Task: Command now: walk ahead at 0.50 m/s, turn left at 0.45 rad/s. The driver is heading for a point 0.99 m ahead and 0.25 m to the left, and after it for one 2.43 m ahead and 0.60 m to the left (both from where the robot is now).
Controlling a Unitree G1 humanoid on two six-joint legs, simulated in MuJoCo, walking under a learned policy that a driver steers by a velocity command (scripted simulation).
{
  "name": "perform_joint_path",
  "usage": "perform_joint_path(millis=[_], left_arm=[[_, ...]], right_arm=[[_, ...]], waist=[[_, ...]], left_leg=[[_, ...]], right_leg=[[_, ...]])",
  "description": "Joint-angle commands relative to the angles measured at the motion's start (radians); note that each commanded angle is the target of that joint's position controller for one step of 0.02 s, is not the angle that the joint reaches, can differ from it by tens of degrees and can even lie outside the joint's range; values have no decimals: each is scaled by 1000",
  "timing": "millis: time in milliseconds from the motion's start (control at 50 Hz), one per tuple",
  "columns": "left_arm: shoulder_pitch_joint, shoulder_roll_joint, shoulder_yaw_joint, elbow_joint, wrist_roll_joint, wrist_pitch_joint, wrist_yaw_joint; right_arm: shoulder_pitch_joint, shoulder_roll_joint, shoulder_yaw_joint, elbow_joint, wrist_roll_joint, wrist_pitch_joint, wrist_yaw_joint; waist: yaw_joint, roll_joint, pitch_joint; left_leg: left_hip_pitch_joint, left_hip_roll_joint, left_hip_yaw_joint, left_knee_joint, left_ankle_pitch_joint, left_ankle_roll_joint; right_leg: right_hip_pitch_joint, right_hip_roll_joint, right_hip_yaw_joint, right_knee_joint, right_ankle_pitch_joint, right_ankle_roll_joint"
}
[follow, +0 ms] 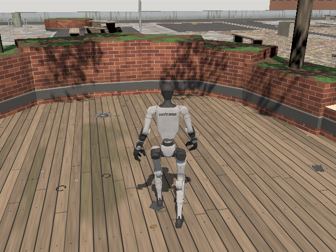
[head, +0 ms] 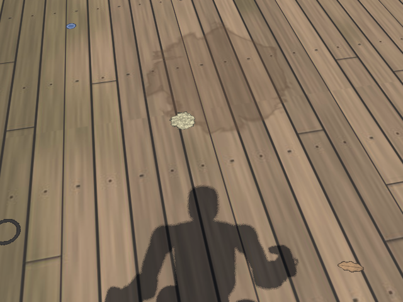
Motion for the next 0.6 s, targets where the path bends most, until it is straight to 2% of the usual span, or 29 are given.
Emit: perform_joint_path(millis=[20, 40, 60, 80, 100, 120, 140, 180, 240, 280, 320, 380, 400, 420, 440, 460, 480, 500, 520, 540, 560, 580, 600], left_arm=[[40, 65, -15, -117, 10, -69, -17], [-55, 124, 1, -143, -33, -93, -33], [-112, 120, -5, -161, -35, -106, -33], [-137, 118, -1, -163, -11, -108, -26], [-129, 127, 7, -163, 3, -99, -20], [-110, 123, 10, -165, 8, -86, -20], [-89, 110, 8, -163, 11, -75, -18], [-98, 86, 1, -165, 16, -59, -12], [-210, 52, -14, -191, 16, -59, -12], [-283, 43, -19, -203, 7, -66, -20], [-333, 58, -15, -216, -5, -75, -29], [-333, 96, 2, -220, -11, -88, -42], [-307, 107, 9, -215, -13, -93, -43], [-247, 116, 17, -199, -12, -98, -41], [-155, 143, 32, -180, -2, -102, -35], [-10, 197, 47, -170, 14, -104, -26], [70, 278, 67, -131, 23, -89, -30], [55, 185, 50, -143, -3, -84, -35], [18, 125, 33, -151, -4, -78, -29], [-27, 109, 23, -153, 6, -72, -27], [-56, 88, 16, -145, 9, -68, -26], [-70, 74, 10, -139, 14, -68, -24], [-75, 68, 9, -132, 12, -71, -24]], right_arm=[[357, -266, -84, -15, 8, -6, -19], [327, -214, -70, -15, 0, -6, -23], [267, -190, -64, -28, 2, -6, -27], [202, -163, -55, -42, 2, -3, -29], [161, -137, -44, -60, -8, -2, -33], [139, -132, -42, -75, -14, 0, -36], [130, -136, -44, -80, -12, -1, -40], [138, -158, -50, -78, -9, -4, -51], [170, -176, -57, -66, 2, 3, -67], [200, -178, -58, -57, 5, 12, -73], [235, -182, -60, -45, 10, 20, -76], [251, -173, -60, -41, 10, 29, -80], [241, -173, -62, -45, 8, 31, -81], [223, -162, -59, -52, 7, 34, -80], [218, -128, -48, -61, 2, 31, -78], [225, -68, -25, -81, -12, 27, -74], [367, -16, -7, -114, 14, 16, -73], [357, -123, -25, -86, 24, 15, -76], [243, -177, -41, -96, 17, 20, -75], [186, -168, -43, -109, 6, 25, -76], [150, -156, -46, -123, -3, 25, -72], [153, -139, -47, -129, 4, 28, -64], [162, -120, -45, -130, 11, 33, -60]], waist=[[-141, 179, -459], [-162, 119, -331], [-138, 42, -217], [-96, -13, -132], [-58, -1, -95], [-33, 27, -83], [-19, 40, -79], [-13, 40, -64], [-52, 59, -43], [-87, 75, -43], [-108, 83, -42], [-93, 100, -43], [-75, 116, -44], [-37, 124, -57], [9, 111, -118], [66, 0, -252], [2, -347, -355], [28, -257, -292], [60, -155, -168], [47, -89, -102], [32, -84, -49], [10, -111, -31], [0, -132, -26]], left_leg=[[988, 349, -897, -255, -154, 332], [916, 323, -751, -283, -180, 268], [762, 282, -624, -290, -132, 229], [602, 245, -528, -303, -34, 205], [485, 214, -464, -328, 62, 195], [416, 194, -440, -349, 109, 197], [374, 183, -414, -363, 155, 204], [299, 159, -349, -376, 221, 201], [253, 104, -285, -368, 170, 153], [251, 89, -288, -350, 100, 128], [284, 108, -336, -325, 47, 120], [376, 146, -437, -243, 0, 99], [390, 154, -463, -212, 9, 89], [385, 139, -468, -166, 25, 72], [352, 94, -436, -57, 57, 41], [238, 29, -348, 214, -71, 3], [-116, -100, -216, 534, -485, -60], [-244, -13, -234, 669, -463, -75], [-272, 20, -217, 703, -364, -82], [-243, 52, -188, 688, -292, -88], [-226, 76, -187, 645, -246, -92], [-184, 100, -181, 617, -218, -91], [-161, 110, -167, 594, -206, -93]], right_leg=[[-726, 109, 230, 793, -101, 16], [-820, 40, 275, 811, -37, -7], [-819, -6, 256, 733, 49, -20], [-777, -41, 240, 635, 100, -16], [-702, -65, 238, 576, 134, -8], [-654, -71, 235, 544, 150, 3], [-635, -74, 226, 507, 158, 18], [-618, -67, 203, 414, 213, 48], [-585, -35, 192, 179, 421, 73], [-534, 1, 187, 39, 529, 77], [-508, 23, 197, -34, 556, 74], [-481, 31, 230, -111, 481, 44], [-448, 30, 230, -122, 439, 26], [-368, 32, 216, -157, 433, 3], [-210, -2, 229, -170, 428, -32], [38, -172, 390, -157, 361, -96], [328, -388, 863, -246, 151, -267], [297, -401, 949, -293, -73, -260], [185, -352, 779, -304, -48, -213], [71, -306, 643, -314, 91, -185], [-13, -267, 547, -334, 207, -178], [-69, -238, 467, -357, 279, -166], [-98, -222, 414, -380, 314, -165]])
Keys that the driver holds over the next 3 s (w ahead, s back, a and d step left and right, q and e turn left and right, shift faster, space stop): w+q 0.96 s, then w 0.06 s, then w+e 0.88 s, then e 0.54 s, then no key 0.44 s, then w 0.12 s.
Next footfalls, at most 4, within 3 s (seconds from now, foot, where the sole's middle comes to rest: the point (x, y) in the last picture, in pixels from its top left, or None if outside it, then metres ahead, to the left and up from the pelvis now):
0.46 right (243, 300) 0.46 -0.09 -0.75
0.98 left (133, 252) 0.60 0.28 -0.75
1.52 right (147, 160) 0.98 0.28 -0.75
1.96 left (84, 125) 1.16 0.57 -0.75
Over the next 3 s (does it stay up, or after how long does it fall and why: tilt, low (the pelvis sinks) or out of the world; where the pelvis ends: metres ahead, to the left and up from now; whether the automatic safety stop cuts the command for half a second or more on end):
stays up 1.19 0.43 0.02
